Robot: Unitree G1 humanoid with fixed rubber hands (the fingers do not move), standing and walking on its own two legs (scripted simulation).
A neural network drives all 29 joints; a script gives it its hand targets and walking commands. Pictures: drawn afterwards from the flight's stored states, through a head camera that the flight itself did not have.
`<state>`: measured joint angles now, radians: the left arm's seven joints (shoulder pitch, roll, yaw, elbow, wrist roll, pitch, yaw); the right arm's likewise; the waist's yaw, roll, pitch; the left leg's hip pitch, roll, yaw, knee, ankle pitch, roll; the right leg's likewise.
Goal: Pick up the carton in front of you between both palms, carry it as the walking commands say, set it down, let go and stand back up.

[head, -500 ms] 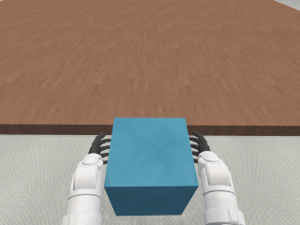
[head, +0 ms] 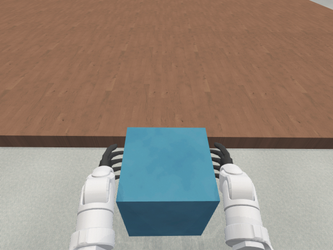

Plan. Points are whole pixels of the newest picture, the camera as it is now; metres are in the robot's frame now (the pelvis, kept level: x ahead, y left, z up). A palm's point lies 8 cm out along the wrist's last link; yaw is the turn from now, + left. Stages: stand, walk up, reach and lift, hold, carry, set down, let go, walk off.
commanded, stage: hold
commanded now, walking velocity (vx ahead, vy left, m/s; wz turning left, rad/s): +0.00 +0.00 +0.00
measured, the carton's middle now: (165, 183) +0.30 +0.00 -0.02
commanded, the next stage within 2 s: carry in 0.54 s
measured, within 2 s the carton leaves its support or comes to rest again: neither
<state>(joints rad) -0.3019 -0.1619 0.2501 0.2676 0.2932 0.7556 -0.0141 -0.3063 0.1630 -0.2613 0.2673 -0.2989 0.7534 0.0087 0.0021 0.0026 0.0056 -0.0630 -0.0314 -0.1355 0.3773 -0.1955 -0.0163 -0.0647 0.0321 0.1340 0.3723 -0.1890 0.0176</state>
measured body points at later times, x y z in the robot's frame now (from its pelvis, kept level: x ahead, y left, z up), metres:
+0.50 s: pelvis +0.01 +0.00 +0.00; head -0.04 +0.00 +0.45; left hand +0.30 +0.15 +0.04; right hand +0.31 -0.15 +0.04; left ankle +0.02 +0.13 -0.74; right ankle +0.02 -0.13 -0.74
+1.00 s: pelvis +0.12 +0.01 -0.02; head +0.11 +0.00 +0.43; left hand +0.40 +0.16 +0.05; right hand +0.40 -0.15 +0.05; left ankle +0.02 +0.14 -0.74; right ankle +0.06 -0.11 -0.72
